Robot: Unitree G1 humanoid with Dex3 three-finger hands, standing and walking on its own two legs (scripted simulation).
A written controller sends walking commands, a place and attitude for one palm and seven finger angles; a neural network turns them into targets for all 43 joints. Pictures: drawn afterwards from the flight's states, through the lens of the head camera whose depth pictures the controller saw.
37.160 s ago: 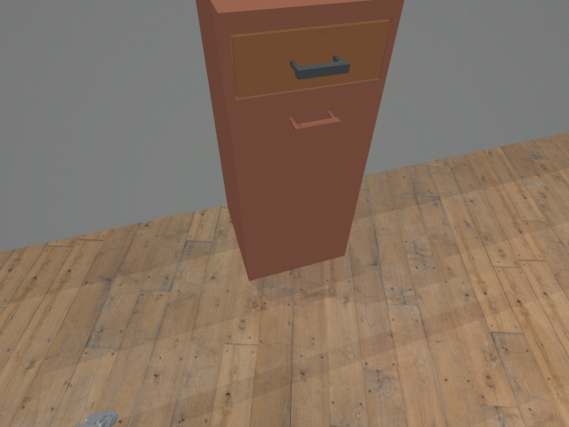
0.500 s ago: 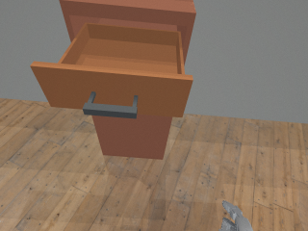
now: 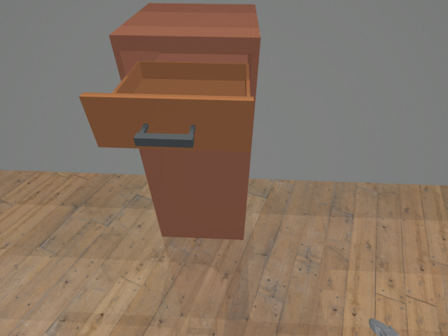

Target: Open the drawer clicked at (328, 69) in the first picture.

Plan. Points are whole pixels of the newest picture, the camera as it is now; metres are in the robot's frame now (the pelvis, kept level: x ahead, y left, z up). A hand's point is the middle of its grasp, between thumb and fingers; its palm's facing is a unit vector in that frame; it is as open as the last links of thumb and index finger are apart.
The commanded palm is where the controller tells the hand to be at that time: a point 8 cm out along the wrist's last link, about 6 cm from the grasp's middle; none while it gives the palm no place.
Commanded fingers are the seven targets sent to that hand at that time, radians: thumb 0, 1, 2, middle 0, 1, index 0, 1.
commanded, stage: stop stepping back and stand still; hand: left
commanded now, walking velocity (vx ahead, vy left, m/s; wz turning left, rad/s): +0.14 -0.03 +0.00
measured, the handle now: (166, 134) +0.51 +0.16 +0.13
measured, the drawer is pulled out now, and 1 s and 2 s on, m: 0.28 0.28 0.28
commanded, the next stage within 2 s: let the arm hang, fingers relaxed in 0.28 s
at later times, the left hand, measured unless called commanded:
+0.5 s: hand (55, 217) +0.26 +0.28 +0.14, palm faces +0.39 -0.79 -0.47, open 7.4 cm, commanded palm none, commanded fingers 0.00 0.90 0.90 -0.20 -0.30 -0.20 -0.30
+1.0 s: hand out of the picture -0.01 +0.19 -0.17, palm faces +0.09 -0.96 -0.27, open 7.2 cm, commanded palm none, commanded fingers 0.00 0.90 0.90 -0.20 -0.30 -0.20 -0.30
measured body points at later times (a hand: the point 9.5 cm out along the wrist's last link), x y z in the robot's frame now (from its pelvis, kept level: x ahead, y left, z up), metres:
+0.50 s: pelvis +0.00 +0.01 -0.02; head -0.04 -0.03 +0.43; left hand +0.23 +0.32 +0.17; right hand +0.15 -0.23 -0.14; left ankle +0.00 +0.13 -0.73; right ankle +0.01 -0.10 -0.72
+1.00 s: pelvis -0.02 -0.01 +0.00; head +0.00 -0.02 +0.45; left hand -0.02 +0.24 -0.15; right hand -0.02 -0.24 -0.16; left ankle -0.07 +0.09 -0.73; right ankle +0.03 -0.10 -0.73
